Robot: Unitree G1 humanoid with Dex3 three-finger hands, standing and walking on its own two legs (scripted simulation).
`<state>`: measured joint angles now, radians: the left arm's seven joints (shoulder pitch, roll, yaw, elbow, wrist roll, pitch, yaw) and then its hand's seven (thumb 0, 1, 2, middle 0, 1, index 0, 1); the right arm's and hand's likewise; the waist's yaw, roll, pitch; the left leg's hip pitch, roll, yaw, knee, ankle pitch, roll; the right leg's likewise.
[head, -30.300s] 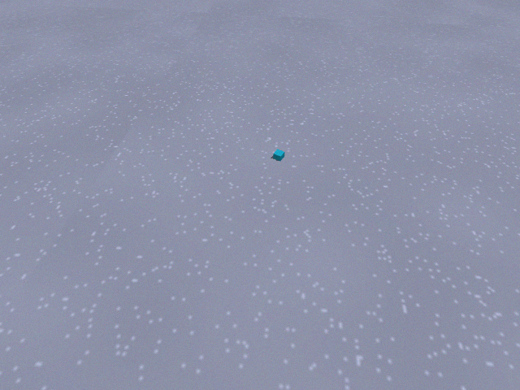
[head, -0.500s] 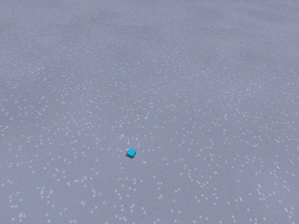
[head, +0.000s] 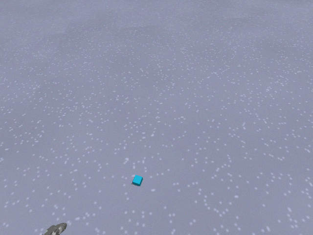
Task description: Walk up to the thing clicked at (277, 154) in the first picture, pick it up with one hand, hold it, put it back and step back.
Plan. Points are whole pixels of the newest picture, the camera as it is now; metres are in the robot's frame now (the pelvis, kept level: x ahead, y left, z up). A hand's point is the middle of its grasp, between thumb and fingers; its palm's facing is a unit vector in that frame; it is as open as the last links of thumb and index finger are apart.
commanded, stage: walk up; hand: left
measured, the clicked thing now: (137, 180) +0.57 +0.19 -0.75
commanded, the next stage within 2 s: stand in 1.70 s
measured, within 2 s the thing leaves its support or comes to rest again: neither
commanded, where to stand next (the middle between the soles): +0.19 -0.05 m, yaw +1 degrees
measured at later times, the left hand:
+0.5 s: hand (73, 232) +0.17 +0.27 -0.16, palm faces -0.05 -0.94 -0.35, open 7.3 cm
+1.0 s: hand (89, 197) +0.26 +0.24 -0.13, palm faces +0.00 -0.94 -0.34, open 7.3 cm
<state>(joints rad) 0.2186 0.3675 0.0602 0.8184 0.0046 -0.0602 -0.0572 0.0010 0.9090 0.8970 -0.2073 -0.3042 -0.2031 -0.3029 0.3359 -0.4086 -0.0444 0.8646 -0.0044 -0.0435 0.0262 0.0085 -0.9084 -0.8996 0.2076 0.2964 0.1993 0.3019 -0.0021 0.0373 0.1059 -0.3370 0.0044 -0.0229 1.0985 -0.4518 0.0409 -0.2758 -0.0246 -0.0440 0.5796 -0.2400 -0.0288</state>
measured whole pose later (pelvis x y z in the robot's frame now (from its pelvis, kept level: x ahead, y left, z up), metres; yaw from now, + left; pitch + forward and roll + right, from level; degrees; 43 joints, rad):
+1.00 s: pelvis +0.14 -0.01 +0.01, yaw +0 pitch -3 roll +0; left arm 0.04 0.36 0.01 1.07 0.00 -0.01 -0.01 0.00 0.91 0.90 -0.21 -0.30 -0.20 -0.30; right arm 0.11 -0.35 0.01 1.10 0.00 -0.02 0.02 0.01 -0.91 -0.90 0.21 0.30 0.20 0.30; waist 0.00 -0.01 0.06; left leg -0.18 0.03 0.01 0.45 -0.21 -0.02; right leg -0.17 -0.04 -0.02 0.46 -0.23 0.03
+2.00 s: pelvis +0.15 -0.01 +0.02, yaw +1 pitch -3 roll +0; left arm 0.08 0.35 0.01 1.14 0.01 -0.01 -0.01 0.00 0.91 0.90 -0.21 -0.30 -0.20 -0.30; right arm 0.08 -0.35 0.00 1.14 -0.01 -0.01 0.01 0.00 -0.91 -0.90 0.21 0.30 0.20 0.30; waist 0.00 0.00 0.05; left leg -0.12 0.03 0.00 0.32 -0.15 -0.03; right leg -0.10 -0.04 -0.04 0.32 -0.18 0.03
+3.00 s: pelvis +0.15 -0.01 +0.02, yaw +0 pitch -2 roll +0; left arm 0.12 0.36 0.00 1.13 0.01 -0.01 -0.01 0.00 0.91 0.90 -0.21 -0.30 -0.20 -0.30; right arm 0.11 -0.35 0.00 1.14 -0.01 -0.01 0.01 0.00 -0.91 -0.90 0.21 0.30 0.20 0.30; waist 0.00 0.00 0.05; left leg -0.12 0.04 0.00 0.32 -0.16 -0.03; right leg -0.10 -0.04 -0.03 0.33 -0.19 0.02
